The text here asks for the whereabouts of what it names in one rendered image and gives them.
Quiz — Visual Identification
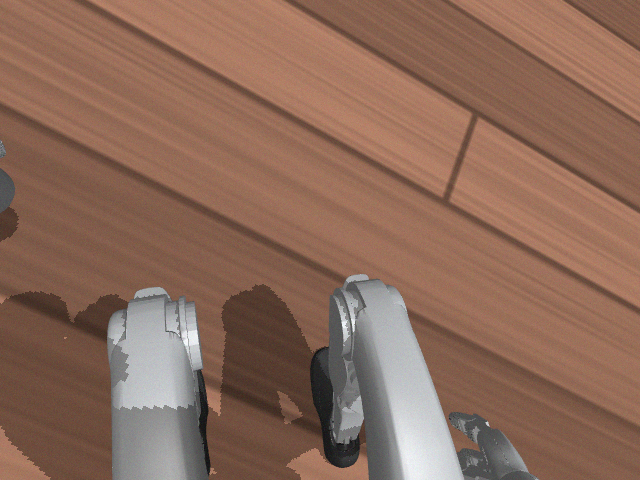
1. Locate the right robot foot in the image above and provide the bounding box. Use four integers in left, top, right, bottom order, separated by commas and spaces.
310, 347, 360, 468

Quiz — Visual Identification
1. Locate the can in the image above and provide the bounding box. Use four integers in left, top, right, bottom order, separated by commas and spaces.
0, 168, 15, 213

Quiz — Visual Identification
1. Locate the right robot hand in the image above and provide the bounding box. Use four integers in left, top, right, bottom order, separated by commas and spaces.
448, 412, 529, 480

